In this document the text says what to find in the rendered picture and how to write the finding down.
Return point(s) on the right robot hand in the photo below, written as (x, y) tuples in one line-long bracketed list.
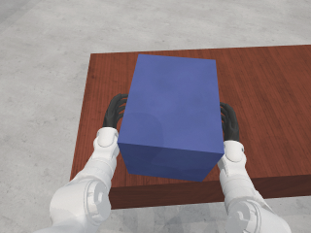
[(230, 124)]

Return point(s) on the right robot forearm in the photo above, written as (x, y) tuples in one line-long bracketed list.
[(235, 182)]

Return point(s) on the left robot forearm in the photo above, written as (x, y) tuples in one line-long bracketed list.
[(102, 164)]

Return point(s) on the carton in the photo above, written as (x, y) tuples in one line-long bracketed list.
[(172, 125)]

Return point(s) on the left robot upper arm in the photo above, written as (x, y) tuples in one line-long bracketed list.
[(79, 208)]

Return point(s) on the right robot upper arm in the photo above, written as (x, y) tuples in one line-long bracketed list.
[(248, 217)]

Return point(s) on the left robot hand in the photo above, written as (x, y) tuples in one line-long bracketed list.
[(112, 115)]

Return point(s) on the pedestal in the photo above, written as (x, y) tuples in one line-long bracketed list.
[(269, 89)]

